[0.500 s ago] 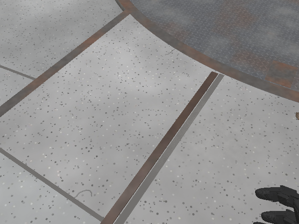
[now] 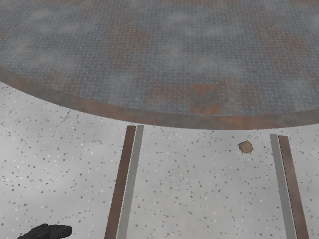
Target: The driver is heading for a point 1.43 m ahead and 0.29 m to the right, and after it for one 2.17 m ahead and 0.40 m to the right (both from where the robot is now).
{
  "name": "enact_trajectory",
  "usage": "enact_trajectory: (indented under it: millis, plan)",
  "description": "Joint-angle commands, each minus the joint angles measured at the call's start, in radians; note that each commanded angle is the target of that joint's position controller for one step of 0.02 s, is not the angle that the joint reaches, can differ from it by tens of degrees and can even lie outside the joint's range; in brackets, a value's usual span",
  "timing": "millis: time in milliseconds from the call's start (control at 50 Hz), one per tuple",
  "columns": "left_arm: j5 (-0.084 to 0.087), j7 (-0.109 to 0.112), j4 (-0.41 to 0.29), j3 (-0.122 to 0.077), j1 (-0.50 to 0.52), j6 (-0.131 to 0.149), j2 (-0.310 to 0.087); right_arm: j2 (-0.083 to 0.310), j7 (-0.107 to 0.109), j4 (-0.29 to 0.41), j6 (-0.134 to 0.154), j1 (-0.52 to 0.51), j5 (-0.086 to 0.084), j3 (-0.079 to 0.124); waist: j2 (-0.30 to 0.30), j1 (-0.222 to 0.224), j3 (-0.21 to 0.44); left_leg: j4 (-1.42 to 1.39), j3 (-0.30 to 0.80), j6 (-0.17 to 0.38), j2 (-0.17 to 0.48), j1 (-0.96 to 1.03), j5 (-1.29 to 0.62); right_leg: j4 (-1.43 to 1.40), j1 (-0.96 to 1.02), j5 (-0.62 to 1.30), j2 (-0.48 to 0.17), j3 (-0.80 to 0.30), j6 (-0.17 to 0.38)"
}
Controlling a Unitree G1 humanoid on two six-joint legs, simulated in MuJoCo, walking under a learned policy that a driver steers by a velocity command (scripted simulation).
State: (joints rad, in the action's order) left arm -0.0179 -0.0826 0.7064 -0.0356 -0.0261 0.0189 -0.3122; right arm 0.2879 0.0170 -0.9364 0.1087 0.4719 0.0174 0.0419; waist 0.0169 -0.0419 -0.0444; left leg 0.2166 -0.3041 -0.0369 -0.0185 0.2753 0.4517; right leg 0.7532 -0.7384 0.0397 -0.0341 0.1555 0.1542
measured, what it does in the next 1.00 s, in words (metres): walks ahead, turning right: right foot, then left foot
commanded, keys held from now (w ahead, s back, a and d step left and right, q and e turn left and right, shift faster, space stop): w+e+shift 0.28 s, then w+shift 0.48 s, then w+q+shift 0.24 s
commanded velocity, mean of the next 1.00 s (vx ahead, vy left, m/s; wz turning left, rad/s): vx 1.00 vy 0.00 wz -0.38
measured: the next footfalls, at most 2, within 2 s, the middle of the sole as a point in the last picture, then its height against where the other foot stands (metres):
right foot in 0.06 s outside the picture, level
left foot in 0.48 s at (159, 184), level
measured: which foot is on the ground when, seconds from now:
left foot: down 0.00-0.06, up 0.08-0.46, down 0.48-0.92, up 0.94-1.00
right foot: up 0.00-0.04, down 0.06-0.50, up 0.52-0.92, down 0.94-1.00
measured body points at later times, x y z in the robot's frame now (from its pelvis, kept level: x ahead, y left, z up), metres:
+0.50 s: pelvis +0.48 -0.03 +0.00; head +0.51 -0.04 +0.45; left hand +0.58 +0.26 -0.11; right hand +0.62 -0.33 -0.06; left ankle +0.66 +0.03 -0.71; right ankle +0.23 -0.03 -0.69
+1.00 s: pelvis +0.90 -0.21 +0.01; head +0.93 -0.23 +0.46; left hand +1.20 -0.10 -0.07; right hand +0.74 -0.42 -0.13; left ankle +0.73 -0.01 -0.61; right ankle +0.95 -0.34 -0.71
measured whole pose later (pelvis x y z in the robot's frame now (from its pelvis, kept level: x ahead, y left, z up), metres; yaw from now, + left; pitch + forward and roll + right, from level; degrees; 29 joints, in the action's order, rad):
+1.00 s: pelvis +0.90 -0.21 +0.01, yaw -21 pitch +2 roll +0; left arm -0.07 -0.01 0.69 0.01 -0.02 0.09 -0.25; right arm 0.25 0.00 -0.94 0.08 0.51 -0.01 0.03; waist 0.00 -0.09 -0.03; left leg 1.05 0.05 0.10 -0.01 -0.12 0.39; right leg 0.63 -0.50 -0.19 0.00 0.07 0.06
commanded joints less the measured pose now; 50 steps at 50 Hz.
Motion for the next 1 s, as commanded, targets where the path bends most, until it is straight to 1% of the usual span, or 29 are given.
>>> enact_trajectory:
  millis: [20,40,60,80,100,120,140,200,280,360,420,440,460,480,500,520,540,560,580,640,720,800,860,900,920,940,960,980,1000]
  plan:
    - [0.003,0.012,0.064,-0.037,-0.408,-0.002,-0.108,0.240,0.023,0.133,-0.021,-0.187,0.012,0.051,-0.126,0.293,0.145,0.461,0.036,0.076,0.265,-0.273,-1.545,0.014,0.602,-0.125,0.130,0.031,0.063]
    - [0.002,0.033,0.123,-0.066,-0.594,-0.003,-0.156,0.240,0.016,0.146,-0.037,-0.213,0.020,0.052,-0.086,0.362,0.221,0.778,0.061,0.084,0.255,-0.388,-1.373,-0.042,0.828,-0.211,0.145,-0.034,0.091]
    - [0.033,0.057,0.121,-0.100,-0.544,-0.020,-0.207,0.166,-0.003,0.145,-0.035,-0.242,0.016,0.042,0.112,0.324,0.146,1.216,0.073,0.054,0.052,-0.626,-0.465,-0.142,0.913,-0.284,0.085,-0.193,0.128]
    - [-0.013,0.057,0.073,-0.114,-0.409,-0.033,-0.342,0.063,-0.017,0.266,-0.012,-0.107,0.012,0.005,0.316,0.101,0.241,1.535,0.214,-0.004,-0.057,-1.055,0.056,-0.271,1.133,-0.263,-0.163,-0.779,0.330]
    - [-0.003,0.062,0.031,-0.122,-0.405,-0.034,-0.323,0.106,-0.012,0.298,0.016,-0.191,0.022,-0.004,0.113,0.168,0.322,1.518,0.391,0.017,-0.013,-1.149,-0.014,-0.470,1.147,-0.498,-0.225,-1.002,0.364]
    - [-0.003,0.076,0.054,-0.107,-0.399,-0.026,-0.253,0.126,-0.012,0.301,0.031,-0.249,0.021,-0.006,-0.019,0.137,0.145,1.397,0.403,0.025,0.041,-1.168,-0.068,-0.542,0.971,-0.543,-0.219,-0.968,0.298]
    - [0.002,0.080,0.075,-0.093,-0.377,-0.013,-0.201,0.116,-0.011,0.306,0.030,-0.275,0.027,-0.010,-0.103,0.079,0.054,1.259,0.402,0.022,0.092,-1.100,-0.101,-0.541,0.799,-0.461,-0.177,-0.867,0.246]
    - [0.011,0.086,0.059,-0.067,-0.307,0.031,-0.146,0.090,-0.013,0.294,-0.038,-0.251,0.060,-0.025,-0.102,-0.007,-0.013,1.063,0.385,-0.023,0.154,-0.908,-0.078,-0.550,0.463,-0.269,-0.044,-0.630,0.207]
    - [0.015,0.075,0.050,-0.075,-0.332,0.055,-0.156,0.044,-0.033,0.387,-0.050,-0.471,0.037,-0.048,-0.054,0.053,-0.066,0.678,0.316,-0.047,0.146,-0.826,-0.338,-0.596,0.329,-0.148,0.054,-0.518,0.167]
    - [0.030,0.066,0.078,-0.077,-0.414,0.066,-0.146,0.035,-0.043,0.402,-0.037,-0.543,0.015,-0.053,0.008,0.137,-0.015,0.398,0.280,0.008,0.092,-0.734,-0.629,-0.584,0.508,0.114,0.023,-0.487,0.097]
    - [0.020,0.081,0.096,-0.078,-0.425,0.070,-0.167,0.082,-0.036,0.392,-0.030,-0.508,0.021,-0.031,0.022,0.118,0.027,0.291,0.281,0.054,0.046,-0.678,-0.550,-0.481,0.712,0.390,-0.031,-0.487,0.053]
    - [0.011,0.085,0.099,-0.083,-0.418,0.070,-0.200,0.118,-0.028,0.365,-0.027,-0.415,0.019,-0.012,0.037,0.072,0.086,0.300,0.275,0.070,0.010,-0.599,-0.450,-0.371,0.774,0.569,-0.045,-0.482,0.033]
    - [-0.006,0.085,0.102,-0.086,-0.394,0.067,-0.226,0.155,-0.014,0.324,-0.026,-0.262,0.009,0.009,0.041,-0.015,0.168,0.305,0.263,0.087,-0.011,-0.465,-0.348,-0.189,0.787,0.665,-0.038,-0.461,0.016]
    - [-0.018,0.083,0.093,-0.080,-0.333,0.067,-0.208,0.189,0.005,0.269,-0.027,-0.052,0.007,0.028,0.035,-0.138,0.242,0.327,0.287,0.102,0.039,-0.239,-0.282,0.069,0.655,0.574,-0.003,-0.424,-0.001]
    - [-0.029,0.086,0.063,-0.046,-0.321,0.077,-0.083,0.258,0.024,0.234,-0.027,0.152,0.031,0.046,-0.126,-0.192,0.353,0.343,0.540,0.110,0.239,-0.026,0.071,0.459,0.458,0.114,0.061,-0.360,-0.006]
    - [0.039,0.069,0.031,-0.016,-0.523,0.083,0.017,0.326,0.004,0.222,-0.026,0.044,0.049,0.065,-0.517,0.003,0.426,0.037,1.236,0.248,0.445,0.122,0.283,0.682,0.126,-0.487,0.216,-0.315,-0.053]
    - [0.003,0.085,0.065,-0.014,-0.416,0.070,-0.073,0.197,-0.014,0.259,-0.033,-0.093,0.038,0.054,-0.216,-0.013,0.235,0.003,1.188,0.259,0.404,-0.007,0.382,0.702,0.001,-0.396,0.104,-0.306,-0.031]
    - [-0.008,0.074,0.048,-0.021,-0.297,0.066,-0.101,0.131,-0.022,0.255,-0.030,-0.135,0.026,0.040,-0.057,-0.024,0.144,0.025,0.985,0.256,0.359,-0.141,0.244,0.649,0.017,-0.312,0.069,-0.297,-0.038]
    - [-0.015,0.064,0.029,-0.017,-0.227,0.065,-0.094,0.098,-0.027,0.226,-0.027,-0.128,0.034,0.032,0.026,-0.016,0.081,0.019,0.850,0.237,0.306,-0.251,0.098,0.594,0.044,-0.297,0.045,-0.290,-0.038]
    - [-0.028,0.037,-0.010,0.008,-0.193,0.041,-0.030,0.057,-0.024,0.139,-0.003,-0.059,0.017,0.013,-0.076,0.038,0.013,-0.034,0.663,0.204,0.228,-0.376,-0.041,0.489,0.053,-0.315,0.012,-0.309,-0.052]
    - [-0.032,0.027,-0.089,0.030,-0.013,0.041,-0.034,0.094,-0.032,0.102,0.019,-0.020,-0.005,0.017,-0.063,0.039,-0.079,-0.150,0.484,0.214,0.194,-0.423,-0.268,0.254,-0.046,-0.176,-0.009,-0.235,-0.083]
    - [-0.019,0.004,-0.142,0.062,0.150,0.058,0.009,0.106,-0.034,0.064,0.029,0.041,-0.025,0.015,-0.055,0.009,-0.105,-0.255,0.373,0.196,0.168,-0.500,-0.634,-0.085,0.221,0.074,-0.011,-0.088,-0.075]
    - [-0.022,0.029,-0.132,0.046,0.123,0.060,-0.039,0.176,-0.029,0.043,0.021,0.050,-0.022,0.026,-0.072,0.040,-0.034,-0.118,0.360,0.193,0.188,-0.312,-1.087,-0.171,0.323,0.015,0.052,-0.075,-0.055]
    - [-0.031,0.060,-0.069,0.015,-0.096,0.064,-0.105,0.221,-0.016,0.028,0.004,0.055,-0.010,0.035,-0.125,0.145,0.126,0.208,0.371,0.171,0.195,-0.265,-1.310,-0.179,0.579,-0.144,0.108,-0.095,-0.036]
    - [-0.033,0.077,-0.008,-0.005,-0.294,0.066,-0.137,0.220,-0.012,0.034,-0.005,0.020,-0.009,0.034,-0.118,0.248,0.213,0.473,0.364,0.159,0.164,-0.384,-1.163,-0.202,0.809,-0.165,0.059,-0.132,-0.031]
    - [-0.057,0.098,0.022,-0.035,-0.456,0.068,-0.219,0.130,-0.014,0.064,-0.003,0.027,-0.001,0.016,-0.009,0.273,0.341,0.812,0.340,0.166,0.100,-0.577,-0.765,-0.197,1.030,-0.472,-0.167,-0.356,-0.022]
    - [-0.082,0.095,0.016,-0.049,-0.437,0.069,-0.257,-0.034,-0.020,0.097,-0.007,0.168,-0.049,-0.017,0.231,0.146,0.496,1.174,0.365,0.150,-0.008,-0.907,0.033,-0.329,1.253,-0.732,-0.455,-0.873,0.082]
    - [-0.046,0.089,0.009,-0.046,-0.386,0.060,-0.186,0.094,-0.014,0.107,-0.015,0.036,-0.040,0.009,0.107,0.180,0.417,1.215,0.390,0.170,0.026,-0.989,-0.066,-0.462,1.126,-0.798,-0.402,-0.933,0.062]
    - [-0.037,0.088,0.022,-0.030,-0.300,0.068,-0.114,0.106,-0.019,0.127,-0.020,-0.075,-0.033,0.017,0.055,0.148,0.209,1.151,0.388,0.166,0.073,-1.024,-0.180,-0.477,0.953,-0.654,-0.347,-0.722,0.034]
